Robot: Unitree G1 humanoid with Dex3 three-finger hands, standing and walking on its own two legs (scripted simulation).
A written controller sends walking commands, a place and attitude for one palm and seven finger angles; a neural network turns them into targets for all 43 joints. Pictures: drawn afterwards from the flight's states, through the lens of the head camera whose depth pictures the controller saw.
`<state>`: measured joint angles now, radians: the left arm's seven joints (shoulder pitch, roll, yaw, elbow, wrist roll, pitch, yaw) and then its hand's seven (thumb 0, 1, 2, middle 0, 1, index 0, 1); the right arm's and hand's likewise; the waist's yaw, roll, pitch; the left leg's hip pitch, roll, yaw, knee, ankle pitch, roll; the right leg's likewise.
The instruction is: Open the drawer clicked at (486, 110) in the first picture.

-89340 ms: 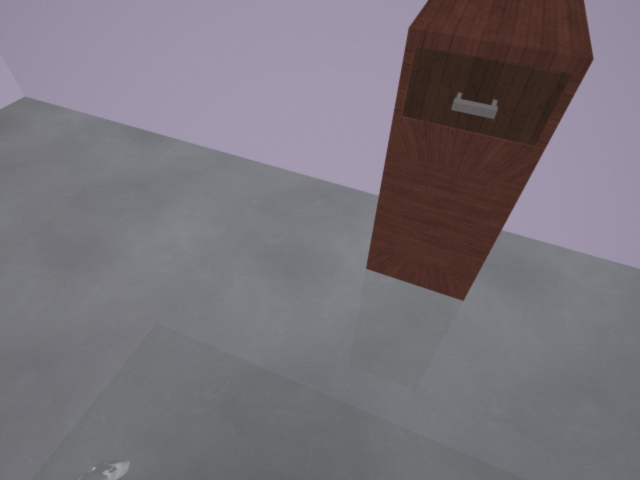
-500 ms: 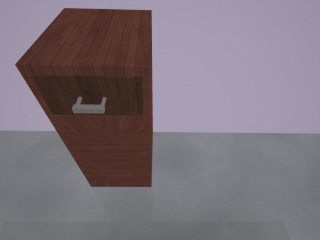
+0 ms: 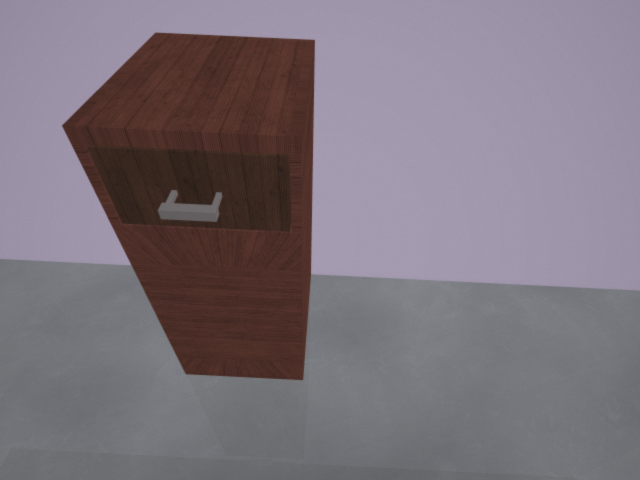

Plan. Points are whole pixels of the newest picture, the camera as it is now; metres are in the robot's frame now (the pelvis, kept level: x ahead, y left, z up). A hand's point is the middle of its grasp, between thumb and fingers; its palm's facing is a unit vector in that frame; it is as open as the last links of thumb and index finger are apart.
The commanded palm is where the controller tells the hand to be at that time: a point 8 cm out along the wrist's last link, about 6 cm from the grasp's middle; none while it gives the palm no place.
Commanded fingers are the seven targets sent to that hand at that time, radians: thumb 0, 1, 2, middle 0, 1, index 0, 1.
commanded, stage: come to a stop and stand still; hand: left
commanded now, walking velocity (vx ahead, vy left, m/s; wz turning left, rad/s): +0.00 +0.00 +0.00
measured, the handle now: (192, 204) +0.56 +0.26 +0.01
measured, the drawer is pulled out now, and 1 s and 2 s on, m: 0.00 0.00 0.00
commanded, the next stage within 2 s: look again from close up in 0.08 s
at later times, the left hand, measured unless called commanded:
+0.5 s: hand out of the picture -0.01 +0.15 -0.18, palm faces +0.05 -0.99 -0.13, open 7.4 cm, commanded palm none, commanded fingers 0.00 0.90 0.90 -0.20 -0.30 -0.20 -0.30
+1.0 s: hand (150, 475) +0.15 +0.22 -0.07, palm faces -0.06 -0.77 -0.64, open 7.5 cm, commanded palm +0.14 +0.21 -0.04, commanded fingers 0.00 0.64 0.79 -0.22 -0.47 -0.22 -0.47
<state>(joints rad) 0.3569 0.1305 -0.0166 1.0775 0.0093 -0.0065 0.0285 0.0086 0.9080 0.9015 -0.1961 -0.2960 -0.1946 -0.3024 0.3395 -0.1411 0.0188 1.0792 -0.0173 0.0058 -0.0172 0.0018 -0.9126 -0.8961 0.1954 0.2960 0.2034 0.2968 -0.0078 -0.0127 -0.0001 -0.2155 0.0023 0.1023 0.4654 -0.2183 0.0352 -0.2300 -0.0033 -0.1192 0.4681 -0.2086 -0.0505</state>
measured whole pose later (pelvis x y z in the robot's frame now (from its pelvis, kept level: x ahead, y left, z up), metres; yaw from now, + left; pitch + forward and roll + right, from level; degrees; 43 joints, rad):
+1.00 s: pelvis +0.02 +0.02 -0.01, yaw +0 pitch +0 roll +1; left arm 0.51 0.28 -0.14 0.14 0.25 0.15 0.27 0.08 0.90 0.87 -0.20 -0.34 -0.20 -0.35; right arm 0.35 -0.26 0.01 0.82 0.08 -0.27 -0.10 0.03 -0.93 -0.90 0.20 0.30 0.20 0.30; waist -0.01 0.06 -0.04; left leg -0.26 -0.04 0.12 0.54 -0.29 0.06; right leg -0.31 -0.04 -0.08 0.62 -0.31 -0.02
